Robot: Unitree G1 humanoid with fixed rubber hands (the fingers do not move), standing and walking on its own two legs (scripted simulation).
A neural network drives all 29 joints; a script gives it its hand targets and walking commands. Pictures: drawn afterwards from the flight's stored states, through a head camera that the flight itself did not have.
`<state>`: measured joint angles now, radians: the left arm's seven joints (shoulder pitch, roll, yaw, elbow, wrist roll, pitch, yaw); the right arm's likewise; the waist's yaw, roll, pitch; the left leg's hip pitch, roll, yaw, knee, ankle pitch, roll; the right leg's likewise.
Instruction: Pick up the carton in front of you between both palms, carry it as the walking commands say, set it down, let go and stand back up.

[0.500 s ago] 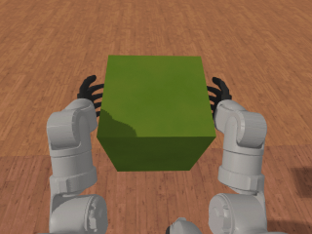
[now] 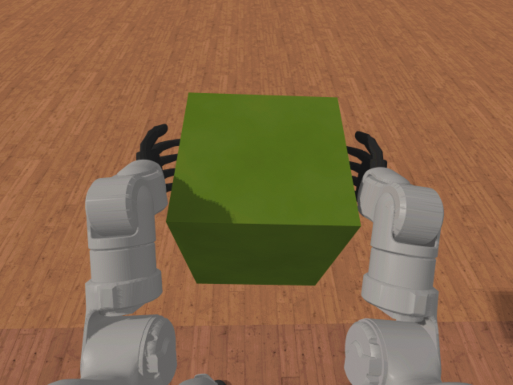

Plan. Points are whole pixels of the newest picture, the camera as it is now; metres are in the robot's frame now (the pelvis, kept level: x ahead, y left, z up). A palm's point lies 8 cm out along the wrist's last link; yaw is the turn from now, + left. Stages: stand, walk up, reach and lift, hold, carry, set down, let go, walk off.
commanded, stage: carry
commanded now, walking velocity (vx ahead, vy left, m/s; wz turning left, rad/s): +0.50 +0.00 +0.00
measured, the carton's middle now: (259, 200) +0.37 +0.00 +0.10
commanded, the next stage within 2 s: none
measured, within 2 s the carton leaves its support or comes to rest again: neither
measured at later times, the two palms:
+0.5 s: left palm (191, 64) +0.64 +0.14 +0.19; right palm (342, 69) +0.65 -0.16 +0.19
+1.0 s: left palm (202, 6) +0.94 +0.16 +0.20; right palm (318, 10) +0.93 -0.14 +0.20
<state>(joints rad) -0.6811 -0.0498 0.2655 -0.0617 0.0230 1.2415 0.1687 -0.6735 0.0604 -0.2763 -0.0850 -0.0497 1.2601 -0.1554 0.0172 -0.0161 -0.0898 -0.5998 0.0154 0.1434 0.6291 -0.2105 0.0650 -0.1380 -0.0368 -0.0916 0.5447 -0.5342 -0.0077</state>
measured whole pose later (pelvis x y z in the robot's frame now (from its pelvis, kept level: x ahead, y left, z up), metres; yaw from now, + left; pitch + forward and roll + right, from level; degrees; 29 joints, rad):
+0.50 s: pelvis +0.30 -0.02 +0.02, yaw +2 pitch +4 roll -1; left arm -0.69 -0.07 0.27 -0.01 0.07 1.24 0.15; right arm -0.67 0.03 -0.27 -0.03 -0.02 1.26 -0.16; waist 0.02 0.03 -0.09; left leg -0.24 0.05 0.05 0.87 -0.49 0.01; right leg -0.57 0.00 -0.16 0.67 -0.25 -0.07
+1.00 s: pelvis +0.59 +0.02 +0.05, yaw +0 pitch +4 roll -1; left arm -0.65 -0.05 0.28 -0.03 0.05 1.27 0.15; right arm -0.65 0.08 -0.26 -0.02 -0.05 1.26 -0.16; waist -0.05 -0.01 -0.08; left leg -0.44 0.01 0.14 0.55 -0.19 0.09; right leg -0.34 -0.02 -0.04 1.08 -0.45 -0.02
